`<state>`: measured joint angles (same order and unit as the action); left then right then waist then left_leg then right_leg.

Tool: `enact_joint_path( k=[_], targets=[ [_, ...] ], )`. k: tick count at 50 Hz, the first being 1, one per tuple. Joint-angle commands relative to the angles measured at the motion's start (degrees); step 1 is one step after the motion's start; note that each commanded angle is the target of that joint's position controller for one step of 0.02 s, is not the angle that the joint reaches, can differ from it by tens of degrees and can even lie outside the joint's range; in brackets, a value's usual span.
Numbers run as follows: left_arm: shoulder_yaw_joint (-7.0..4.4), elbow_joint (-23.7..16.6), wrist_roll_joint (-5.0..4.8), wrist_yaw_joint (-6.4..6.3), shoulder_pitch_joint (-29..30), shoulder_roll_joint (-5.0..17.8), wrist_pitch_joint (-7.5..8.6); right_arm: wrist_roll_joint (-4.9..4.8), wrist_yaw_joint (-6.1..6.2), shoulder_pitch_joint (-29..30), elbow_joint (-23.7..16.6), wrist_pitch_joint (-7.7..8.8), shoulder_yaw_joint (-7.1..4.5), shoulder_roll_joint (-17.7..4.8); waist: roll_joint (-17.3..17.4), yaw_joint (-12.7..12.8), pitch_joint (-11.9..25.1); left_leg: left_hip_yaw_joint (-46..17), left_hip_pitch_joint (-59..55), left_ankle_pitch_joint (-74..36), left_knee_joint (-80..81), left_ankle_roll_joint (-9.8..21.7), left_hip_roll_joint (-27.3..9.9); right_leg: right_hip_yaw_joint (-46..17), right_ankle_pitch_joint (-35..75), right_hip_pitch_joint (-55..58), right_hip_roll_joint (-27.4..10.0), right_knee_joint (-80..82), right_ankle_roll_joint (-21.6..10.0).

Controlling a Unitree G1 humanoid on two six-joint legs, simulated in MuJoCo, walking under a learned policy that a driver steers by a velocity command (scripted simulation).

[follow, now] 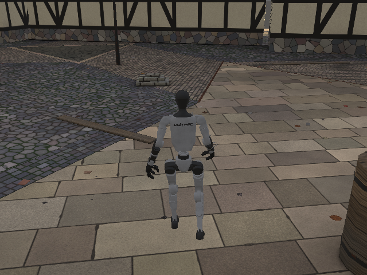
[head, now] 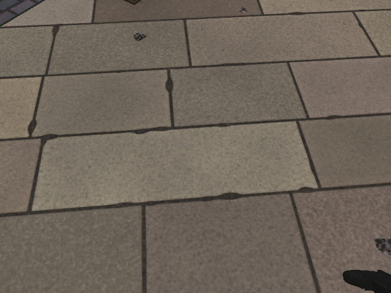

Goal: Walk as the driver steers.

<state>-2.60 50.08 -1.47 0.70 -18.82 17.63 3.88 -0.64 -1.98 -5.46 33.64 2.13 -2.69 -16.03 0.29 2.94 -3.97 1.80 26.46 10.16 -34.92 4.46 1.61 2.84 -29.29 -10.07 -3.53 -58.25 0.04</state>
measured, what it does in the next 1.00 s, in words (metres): walks ahead, turning right: right foot, then left foot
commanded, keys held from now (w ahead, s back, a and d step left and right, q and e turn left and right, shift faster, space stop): w+e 1.00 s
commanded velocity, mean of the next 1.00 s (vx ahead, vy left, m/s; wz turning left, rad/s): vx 0.50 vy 0.00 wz -0.42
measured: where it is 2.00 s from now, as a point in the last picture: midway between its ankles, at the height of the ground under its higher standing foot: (331, 165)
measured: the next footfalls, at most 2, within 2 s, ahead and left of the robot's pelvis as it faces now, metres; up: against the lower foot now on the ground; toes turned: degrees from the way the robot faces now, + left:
right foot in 0.48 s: +0.42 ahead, -0.16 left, +0.00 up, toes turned -14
left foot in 0.94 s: +0.74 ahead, -0.06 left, +0.00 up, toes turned -33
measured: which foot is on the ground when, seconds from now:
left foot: down 0.00-0.50, up 0.52-0.92, down 0.94-1.00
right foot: up 0.00-0.46, down 0.48-0.96, up 0.98-1.00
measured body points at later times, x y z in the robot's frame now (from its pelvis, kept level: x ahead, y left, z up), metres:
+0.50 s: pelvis +0.28 -0.05 -0.01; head +0.32 -0.07 +0.44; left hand +0.52 +0.15 -0.10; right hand +0.26 -0.35 -0.13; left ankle +0.10 +0.09 -0.70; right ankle +0.38 -0.15 -0.72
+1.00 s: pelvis +0.57 -0.10 +0.00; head +0.59 -0.11 +0.45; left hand +0.76 +0.13 -0.11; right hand +0.64 -0.42 -0.07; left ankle +0.71 -0.04 -0.72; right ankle +0.39 -0.15 -0.68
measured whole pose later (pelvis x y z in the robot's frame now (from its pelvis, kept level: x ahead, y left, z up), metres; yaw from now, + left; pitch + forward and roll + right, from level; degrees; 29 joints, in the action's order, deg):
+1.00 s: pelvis +0.57 -0.10 +0.00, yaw -31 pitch +2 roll +1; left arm -4.1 42.1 -1.5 -0.9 -20.5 17.8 1.3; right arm 0.3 -1.0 -4.8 38.4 7.0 -2.6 -15.7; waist -1.8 3.3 -0.3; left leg -1.1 25.7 8.4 -31.9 0.8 2.4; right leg -12.0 -29.7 -12.5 4.9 -51.1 -2.5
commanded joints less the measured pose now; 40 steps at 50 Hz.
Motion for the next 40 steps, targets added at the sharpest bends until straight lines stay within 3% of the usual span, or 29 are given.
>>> enact_joint_path(
  k=[1, 2, 3, 6, 10, 14, 17, 19, 21, 22, 23, 24, 25, 26, 27, 28, 29, 30, 31, 33, 37, 40],
  targets=[
    [-1.17, -6.9, -1.33, 0.16, 5.8, 7.7, 2.63, 0.26, 0.37, -12.6, 0.7, 1.23, -2.92, -8.8, 2.0, -7.4, 11.0, -25.5, -33.0, -5.8, 17.1, 11.3, -18.3, -6.2, 5.8, -31.6, -3.1, -13.9, -1.6],
    [-1.36, -6.4, -0.35, -0.02, 5.5, 7.4, 2.25, 0.56, 0.33, -10.0, 0.8, 1.59, -2.44, -6.9, 2.3, -5.5, 8.0, -20.2, -26.9, -10.1, 18.7, 10.3, -16.3, -6.2, 8.9, -29.1, -4.5, -10.7, -1.1],
    [-1.42, -5.5, -0.27, 0.07, 3.2, 6.8, 1.47, 1.09, 0.37, -8.5, 0.9, 2.07, -2.11, -5.8, 3.6, -3.6, 7.5, -17.1, -22.8, -11.4, 20.9, 9.7, -15.1, -7.0, 11.6, -25.3, -5.6, -9.5, -0.7],
    [-1.21, -4.3, -0.27, -0.22, 1.2, 4.2, -0.67, 1.23, 0.52, -7.6, 2.8, 3.79, -2.38, -5.9, 3.2, -1.8, 5.2, -10.6, -17.5, -13.8, 25.8, 9.8, -14.8, -7.7, 16.0, -24.0, -5.3, -6.7, 1.0],
    [-1.27, -5.9, 0.06, -0.28, 6.4, 3.3, -0.82, 1.86, 1.45, -8.7, 5.3, 4.31, -2.56, -6.3, 2.7, -3.1, 1.8, -2.6, -18.7, -15.0, 27.8, 7.6, -13.3, -9.6, 28.3, -29.1, -3.7, 4.3, 1.9],
    [-0.42, -8.0, 0.37, 1.04, 13.0, 1.4, -0.19, 1.36, 2.11, -10.0, 7.2, 4.09, -2.81, -7.7, 1.9, -5.9, -0.4, 2.9, -21.0, -15.1, 29.1, 5.6, -13.3, -5.6, 37.2, -27.5, -2.4, 16.9, 0.9],
    [-0.07, -10.6, 0.4, 2.13, 17.2, 1.1, -0.09, 0.68, 2.39, -12.8, 9.3, 3.03, -3.23, -8.6, 1.2, -7.6, -1.8, 4.5, -28.3, -18.6, 26.8, 5.1, -15.6, -3.9, 34.4, -30.6, -1.7, 21.6, -0.7],
    [-0.19, -12.3, 0.43, 2.99, 18.6, 1.5, -0.06, 0.19, 2.72, -13.3, 10.1, 1.91, -3.57, -9.3, 1.8, -7.3, -1.6, 5.3, -33.0, -25.6, 23.3, 4.4, -17.0, -2.1, 29.0, -31.7, -0.8, 23.1, -2.3],
    [-0.95, -13.1, 0.38, 3.45, 16.4, 2.9, -0.37, 0.03, 3.37, -12.0, 9.9, 0.9, -3.99, -10.9, 4.0, -5.0, 1.5, 7.0, -35.0, -44.2, 16.4, 3.0, -17.2, 1.4, 22.8, -26.3, 2.4, 23.1, -4.4],
    [-1.76, -12.8, 0.39, 3.4, 12.7, 4.4, -0.66, 0.01, 3.77, -11.5, 9.6, 0.37, -4.16, -11.6, 5.2, -2.8, 4.4, 7.8, -35.0, -53.2, 10.2, 2.2, -16.8, 3.0, 19.9, -20.9, 4.7, 22.6, -5.7],
    [-3.16, -11.4, 0.27, 3.04, 5.4, 6.8, -0.82, -0.07, 4.11, -10.6, 9.4, -0.1, -4.08, -11.8, 4.8, 1.5, 8.5, 9.0, -32.0, -55.8, 0.0, 0.7, -15.4, 3.6, 20.7, -10.7, 7.0, 24.5, -7.6],
    [-5.02, -9.5, 0.16, 2.11, -4.0, 10.5, -1.16, 0.09, 4.46, -10.5, 8.8, 0.11, -3.54, -11.0, 1.6, 6.3, 13.5, 9.4, -21.4, -44.9, -15.0, -1.5, -13.0, -2.2, 23.5, 6.0, 5.3, 27.4, -10.4],
    [-6.45, -9.3, -0.17, 1.24, -6.5, 17.0, -1.21, 2.05, 3.36, -16.9, 6.1, 1.6, -0.98, -2.9, -13.6, 1.2, 19.5, 7.2, 5.3, 5.5, -37.2, -5.8, -2.5, -32.0, 18.6, 28.7, -10.4, 28.8, -21.1],
    [-5.35, -10.8, 0.05, 1.33, -7.0, 13.9, -0.58, 0.91, 2.34, -13.7, 5.8, 4.02, -0.57, -4.6, -10.3, 3.5, 27.6, -6.2, 15.1, 23.9, -46.9, -5.7, 2.8, -52.4, 12.6, 35.9, -15.9, 38.6, -26.1],
    [-4.41, -10.7, 0.62, 1.25, -5.3, 10.5, -0.19, -1.44, 1.51, -7.6, 4.1, 5.53, -1.55, -8.3, -6.6, 5.1, 20.4, -9.1, 20.2, 19.4, -46.7, -4.2, -1.1, -43.7, 14.0, 31.8, -14.2, 40.4, -22.2],
    [-3.99, -11.1, 0.44, 1.12, -2.0, 8.9, 0.06, -1.48, 1.52, -5.3, 3.2, 6.33, -1.18, -7.9, -2.5, 3.1, 14.3, -8.4, 19.5, 14.4, -41.6, -3.3, -3.7, -36.3, 17.9, 23.4, -11.7, 40.5, -19.9],
    [-3.45, -11.8, 0.26, 1.05, 1.8, 7.2, 0.05, -0.03, 1.93, -4.5, 3.4, 6.46, -1.4, -7.8, 0.5, 0.4, 9.5, -7.6, 16.8, 12.0, -35.9, -3.7, -5.6, -30.6, 24.4, 14.8, -9.3, 41.1, -18.3],
    [-2.87, -12.7, 0.81, 0.8, 4.0, 5.7, 0.08, 0.87, 2.14, -5.1, 3.6, 5.95, -1.89, -8.4, -0.5, -1.6, 7.9, -7.6, 12.5, 10.1, -32.7, -4.2, -6.9, -27.0, 29.9, 8.8, -7.7, 42.3, -17.8],
    [-2.75, -13.5, 1.13, 0.63, 5.1, 5.5, -0.01, 1.17, 2.07, -6.1, 3.5, 5.23, -2.01, -8.2, -1.6, -2.9, 7.2, -7.4, 9.9, 9.2, -30.9, -5.0, -7.1, -25.7, 32.4, 5.1, -6.5, 43.5, -17.8],
    [-3.07, -13.5, 0.88, 0.08, 5.4, 6.5, 0.08, 1.55, 2.16, -7.3, 3.8, 4.03, -1.66, -6.5, -2.1, -4.0, 6.2, -6.0, 8.1, 7.8, -25.7, -7.0, -7.2, -22.3, 36.9, 0.0, -5.4, 44.8, -18.0],
    [-3.74, -12.6, 0.29, -1.23, 3.2, 8.7, -0.47, 1.59, 2.25, 0.6, 1.8, 3.49, -0.4, -3.7, -3.8, -1.4, 4.2, -4.3, 4.8, -6.5, -8.3, -9.2, -4.6, -16.5, 33.6, -6.0, -0.9, 44.6, -14.5],
    [-3.84, -11.6, 0.08, -1.6, 0.2, 8.9, -1.19, 0.63, 1.59, 5.9, 0.7, 4.04, -0.34, -4.0, -5.2, 1.1, 4.5, -4.3, 0.6, -14.3, 1.1, -9.3, -1.9, -18.3, 27.2, -5.9, -0.8, 43.2, -12.6]
  ],
)
Velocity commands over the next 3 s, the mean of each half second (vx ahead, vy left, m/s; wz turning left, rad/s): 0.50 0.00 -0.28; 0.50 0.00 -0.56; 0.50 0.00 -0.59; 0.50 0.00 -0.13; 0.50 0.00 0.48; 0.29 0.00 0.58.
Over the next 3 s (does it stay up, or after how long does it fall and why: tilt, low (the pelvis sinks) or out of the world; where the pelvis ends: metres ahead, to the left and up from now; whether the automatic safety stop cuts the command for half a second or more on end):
stays up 1.34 -0.79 0.00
